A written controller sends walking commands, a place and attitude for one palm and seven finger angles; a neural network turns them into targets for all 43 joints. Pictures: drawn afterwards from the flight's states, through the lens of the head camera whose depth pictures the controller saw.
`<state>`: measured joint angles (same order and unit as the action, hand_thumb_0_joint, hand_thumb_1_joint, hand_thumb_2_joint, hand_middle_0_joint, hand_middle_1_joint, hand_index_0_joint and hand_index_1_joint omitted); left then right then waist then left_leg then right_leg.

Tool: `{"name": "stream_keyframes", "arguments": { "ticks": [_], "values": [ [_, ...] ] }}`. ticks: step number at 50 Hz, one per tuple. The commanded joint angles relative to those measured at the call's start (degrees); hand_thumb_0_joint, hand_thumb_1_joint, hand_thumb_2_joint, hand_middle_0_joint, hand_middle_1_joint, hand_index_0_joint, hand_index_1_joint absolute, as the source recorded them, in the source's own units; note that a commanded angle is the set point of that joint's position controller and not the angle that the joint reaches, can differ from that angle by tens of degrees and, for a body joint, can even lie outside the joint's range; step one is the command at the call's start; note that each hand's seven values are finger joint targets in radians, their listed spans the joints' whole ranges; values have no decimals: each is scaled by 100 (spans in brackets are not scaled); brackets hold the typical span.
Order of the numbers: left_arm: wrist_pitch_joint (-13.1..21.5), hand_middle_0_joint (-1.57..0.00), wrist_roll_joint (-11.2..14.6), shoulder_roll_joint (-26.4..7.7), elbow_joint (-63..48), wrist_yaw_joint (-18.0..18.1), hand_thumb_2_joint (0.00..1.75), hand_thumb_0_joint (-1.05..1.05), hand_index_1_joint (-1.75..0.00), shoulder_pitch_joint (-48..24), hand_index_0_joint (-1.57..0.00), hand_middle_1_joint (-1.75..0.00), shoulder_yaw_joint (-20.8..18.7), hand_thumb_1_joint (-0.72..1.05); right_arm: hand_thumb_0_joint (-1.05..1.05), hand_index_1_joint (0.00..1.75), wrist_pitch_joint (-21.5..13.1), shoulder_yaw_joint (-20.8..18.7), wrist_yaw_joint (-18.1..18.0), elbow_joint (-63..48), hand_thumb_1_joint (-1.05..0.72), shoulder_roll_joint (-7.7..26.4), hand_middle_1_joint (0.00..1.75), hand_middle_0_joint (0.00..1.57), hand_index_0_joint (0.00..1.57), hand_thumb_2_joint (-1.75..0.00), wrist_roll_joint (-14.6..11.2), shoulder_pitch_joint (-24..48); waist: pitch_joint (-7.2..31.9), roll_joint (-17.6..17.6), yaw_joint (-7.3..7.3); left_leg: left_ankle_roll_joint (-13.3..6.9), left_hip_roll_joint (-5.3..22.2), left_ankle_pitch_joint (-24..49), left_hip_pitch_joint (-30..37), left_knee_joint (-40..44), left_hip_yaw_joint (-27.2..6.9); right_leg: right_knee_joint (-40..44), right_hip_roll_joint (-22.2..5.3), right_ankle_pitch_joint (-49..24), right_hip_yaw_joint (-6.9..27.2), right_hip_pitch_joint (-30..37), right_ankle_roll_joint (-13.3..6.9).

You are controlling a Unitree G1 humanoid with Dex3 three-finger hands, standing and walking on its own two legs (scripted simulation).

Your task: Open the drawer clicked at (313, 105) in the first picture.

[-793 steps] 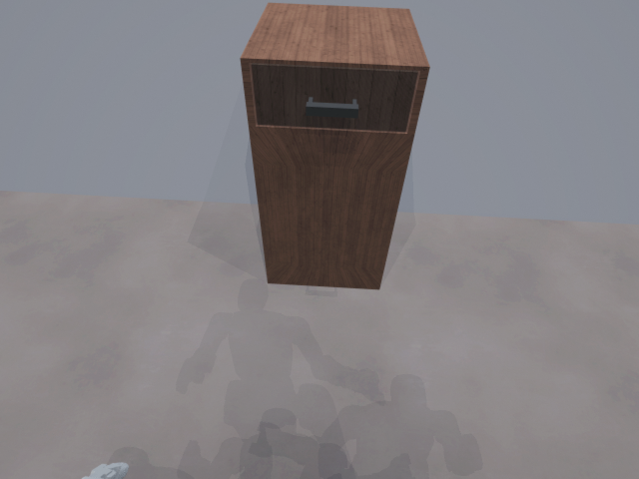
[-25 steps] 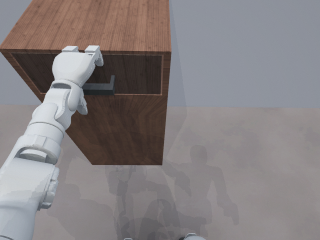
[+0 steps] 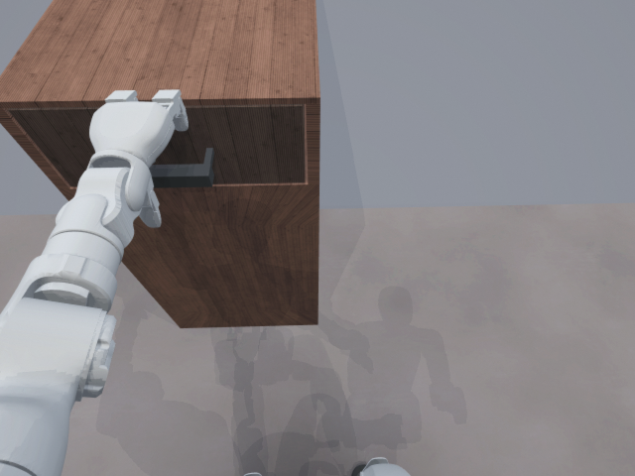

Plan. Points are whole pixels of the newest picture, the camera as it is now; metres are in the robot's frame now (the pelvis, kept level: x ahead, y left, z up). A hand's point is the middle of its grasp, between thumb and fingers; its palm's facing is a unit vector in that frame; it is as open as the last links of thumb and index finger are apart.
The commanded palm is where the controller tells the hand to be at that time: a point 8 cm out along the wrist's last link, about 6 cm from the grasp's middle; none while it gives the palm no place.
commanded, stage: lower the fingers behind the handle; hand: left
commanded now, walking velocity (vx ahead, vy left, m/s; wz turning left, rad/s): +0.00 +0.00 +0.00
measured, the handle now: (170, 165) +0.55 +0.20 +0.04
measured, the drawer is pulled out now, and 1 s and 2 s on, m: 0.00 0.00 0.00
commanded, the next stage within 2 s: close the thumb around the handle in 1.30 s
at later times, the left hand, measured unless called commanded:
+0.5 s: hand (153, 184) +0.49 +0.21 +0.06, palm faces -0.11 +0.05 -0.99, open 13.8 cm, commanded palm +0.48 +0.21 +0.09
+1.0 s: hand (165, 194) +0.50 +0.21 +0.02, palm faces -0.01 +0.00 -1.00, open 13.6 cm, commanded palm +0.48 +0.21 +0.06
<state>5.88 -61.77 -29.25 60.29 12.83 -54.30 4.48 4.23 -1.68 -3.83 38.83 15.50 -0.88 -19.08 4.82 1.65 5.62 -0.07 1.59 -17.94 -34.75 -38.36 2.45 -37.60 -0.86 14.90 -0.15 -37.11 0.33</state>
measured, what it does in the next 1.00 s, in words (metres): stands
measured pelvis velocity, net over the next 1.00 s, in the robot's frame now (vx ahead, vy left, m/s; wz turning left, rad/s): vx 0.01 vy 0.01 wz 0.00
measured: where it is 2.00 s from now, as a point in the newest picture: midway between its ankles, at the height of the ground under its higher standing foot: outside the picture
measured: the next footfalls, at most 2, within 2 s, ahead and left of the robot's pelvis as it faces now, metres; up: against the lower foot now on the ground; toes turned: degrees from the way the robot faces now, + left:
none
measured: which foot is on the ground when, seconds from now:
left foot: down 0.00-1.00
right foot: down 0.00-1.00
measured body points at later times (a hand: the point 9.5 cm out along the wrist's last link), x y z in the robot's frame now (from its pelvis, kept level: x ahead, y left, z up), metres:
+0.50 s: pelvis -0.02 +0.00 -0.01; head +0.08 -0.01 +0.43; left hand +0.49 +0.21 +0.11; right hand +0.00 -0.27 -0.14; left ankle +0.00 +0.12 -0.72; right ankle +0.03 -0.12 -0.72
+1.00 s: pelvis +0.01 +0.01 -0.02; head +0.10 +0.01 +0.42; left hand +0.50 +0.21 +0.07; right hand +0.02 -0.25 -0.15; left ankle +0.00 +0.12 -0.72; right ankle +0.03 -0.12 -0.72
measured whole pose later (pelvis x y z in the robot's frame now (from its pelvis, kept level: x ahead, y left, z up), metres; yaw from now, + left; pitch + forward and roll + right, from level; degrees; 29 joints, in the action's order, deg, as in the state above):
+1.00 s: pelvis +0.01 +0.01 -0.02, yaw +0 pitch +19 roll -1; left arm -0.1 -63.0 -24.6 65.5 21.5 -52.1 5.2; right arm 4.3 -2.3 -1.1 42.8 13.9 1.0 -19.0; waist 7.7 2.6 6.9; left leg -1.0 1.5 -21.9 -43.6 -46.4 1.8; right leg -43.4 -1.0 17.7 -0.5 -44.7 1.2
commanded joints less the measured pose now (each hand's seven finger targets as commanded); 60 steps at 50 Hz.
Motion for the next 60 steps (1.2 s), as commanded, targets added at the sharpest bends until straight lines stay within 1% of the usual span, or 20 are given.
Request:
{"name": "stream_keyframes", "arguments": {
  "ticks": [1,3,8,11,15,22,23,26,28,29,30,33,37,39,41,44,46,52,53,60],
  "values": [
    [-313,-30,-42,-1396,-417,163,30,0,-120,-1988,-30,-120,-387,-50,0,30,-118,-338,12,-346,-90,846,30,20,20,-90,26,-687,2067,-228,60,-215,-287,867,661,330,63,438,235,-767,-20,1143,-131],
    [-421,-30,-5,-1317,-284,192,30,0,-120,-2054,-30,-120,-287,-50,0,30,-111,-348,28,-282,-90,882,30,20,20,-90,6,-699,1796,-316,165,-220,-277,709,557,345,76,529,233,-638,-16,1010,-106],
    [-646,-30,-74,-1272,-126,201,30,0,-120,-2079,-30,-120,-181,-50,0,30,-75,-344,54,-214,-90,923,30,20,20,-90,-5,-708,1736,-173,162,-215,-273,599,489,390,78,533,241,-480,-25,932,-136],
    [-766,-30,-64,-1080,142,128,30,0,-120,-1947,-30,-120,15,-50,0,30,-88,-304,42,-225,-90,937,30,20,20,-90,-32,-643,1352,-283,220,-221,-276,178,294,433,104,627,234,-70,-28,723,-120],
    [-780,-30,-89,-1252,342,7,30,0,-120,-1893,-30,-120,-47,-50,0,30,-119,-274,-10,-227,-90,970,30,20,20,-90,-42,-674,1292,-495,256,-242,-280,-42,119,388,108,622,218,115,-2,667,-97],
    [-600,-30,-72,-1223,336,-123,30,0,-120,-1707,-30,-120,-45,-50,0,30,-179,-254,-39,-351,-90,970,30,20,20,-90,-46,-759,1472,-568,212,-251,-284,-129,-9,229,89,451,234,203,-18,502,-109],
    [-520,-30,-81,-1184,204,-132,30,0,-120,-1916,-30,-120,18,-50,0,30,-205,-255,-52,-369,-90,966,30,20,20,-90,-38,-755,1439,-508,317,-256,-259,-181,-27,182,62,394,223,228,-22,354,-90],
    [51,-30,55,-1261,-681,-128,30,0,-120,-2419,-30,-120,-175,-50,0,30,-304,-315,-70,-429,-90,908,30,20,20,-90,45,-808,2096,-292,316,-299,-278,-79,139,-23,-43,205,226,100,50,442,-94],
    [547,-30,42,-1621,-1478,78,30,0,-120,-2803,-30,-120,-562,-50,0,30,-369,-410,-82,-404,-90,861,30,20,20,-90,137,-867,2966,137,227,-308,-289,318,486,-218,-151,-25,246,-202,102,554,-140],
    [567,-30,14,-1588,-1260,225,30,0,-120,-2458,-30,-120,-652,-50,0,30,-363,-432,-62,-372,-90,814,30,20,20,-90,160,-903,3075,177,164,-295,-310,517,530,-292,-150,-102,266,-340,68,561,-156],
    [558,-30,-34,-1623,-1155,375,30,0,-120,-2313,-30,-120,-753,-50,0,30,-353,-411,-33,-324,-90,817,30,20,20,-90,179,-898,2948,305,109,-262,-303,612,447,-323,-176,-175,283,-367,14,399,-175],
    [391,-30,-167,-1577,-979,978,30,0,-120,-2470,-30,-120,-805,-50,0,30,-369,-404,71,-132,-90,848,30,20,20,-90,255,-847,2560,239,210,-236,-265,579,110,-420,-235,-284,302,-245,-84,-25,-173],
    [-105,-30,-296,-1174,-825,1344,30,0,-120,-2610,-30,-120,-550,-50,0,30,-353,-462,219,-1,-90,889,30,20,20,-90,288,-891,2859,453,278,-176,-238,1100,466,-491,-257,-342,347,-547,-184,-136,-211],
    [-358,-30,-284,-918,-829,1296,30,0,-120,-2772,-30,-120,-271,-50,0,30,-307,-499,265,71,-90,893,30,20,20,-90,268,-976,3066,625,379,-136,-195,1395,864,-516,-292,-325,373,-698,-215,-206,-209],
    [-546,-30,-218,-1112,-653,1214,30,0,-120,-2575,-30,-120,-472,-50,0,30,-222,-512,276,123,-90,927,30,20,20,-90,256,-1003,3187,453,291,-117,-184,1617,977,-484,-309,-317,382,-822,-238,-26,-202],
    [-785,-30,-108,-793,-312,1041,30,0,-120,-2547,-30,-120,-185,-50,0,30,-126,-458,261,152,-90,895,30,20,20,-90,209,-945,2669,253,395,-142,-192,1408,792,-364,-277,-178,376,-750,-238,-27,-176],
    [-823,-30,-95,-933,-222,937,30,0,-120,-2410,-30,-120,-275,-50,0,30,-95,-420,226,138,-90,912,30,20,20,-90,187,-884,2409,31,349,-187,-215,1189,550,-277,-220,-97,361,-717,-199,156,-169],
    [-577,-30,-34,-1170,-168,621,30,0,-120,-2033,-30,-120,-423,-50,0,30,-27,-340,117,-28,-90,896,30,20,20,-90,151,-745,1995,-279,264,-233,-257,893,259,-155,-150,3,311,-668,-128,459,-172],
    [-520,-30,-69,-1100,-179,591,30,0,-120,-1978,-30,-120,-320,-50,0,30,-34,-337,100,-70,-90,876,30,20,20,-90,143,-746,1972,-158,277,-232,-266,855,254,-157,-138,-10,305,-638,-114,395,-171],
    [-56,-30,-144,-843,-744,692,30,0,-120,-1821,-30,-120,-294,-50,0,30,-108,-436,136,-157,-90,794,30,20,20,-90,206,-793,2487,193,176,-184,-234,1300,602,-361,-156,-205,327,-894,-141,277,-208]
  ]
}}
